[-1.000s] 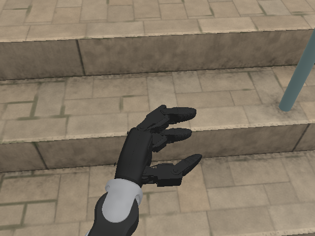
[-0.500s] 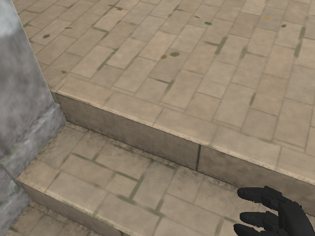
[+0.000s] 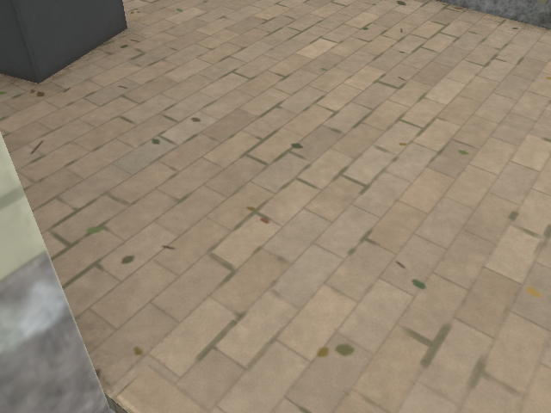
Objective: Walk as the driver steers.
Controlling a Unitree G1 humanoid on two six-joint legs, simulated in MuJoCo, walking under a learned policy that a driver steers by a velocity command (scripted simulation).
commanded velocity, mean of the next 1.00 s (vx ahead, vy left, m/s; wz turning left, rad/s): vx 1.00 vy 0.00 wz -0.70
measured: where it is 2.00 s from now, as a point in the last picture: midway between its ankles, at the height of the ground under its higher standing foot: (501, 165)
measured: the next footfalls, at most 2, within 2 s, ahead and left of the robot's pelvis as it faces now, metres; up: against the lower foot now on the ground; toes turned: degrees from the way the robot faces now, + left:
left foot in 0.28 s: +0.46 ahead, +0.08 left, +0.16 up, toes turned -11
right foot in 0.72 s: +0.66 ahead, -0.32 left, +0.17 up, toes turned -43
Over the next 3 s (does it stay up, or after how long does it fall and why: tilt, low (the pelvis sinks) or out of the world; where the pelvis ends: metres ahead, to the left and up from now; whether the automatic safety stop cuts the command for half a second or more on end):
stays up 1.37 -0.68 0.24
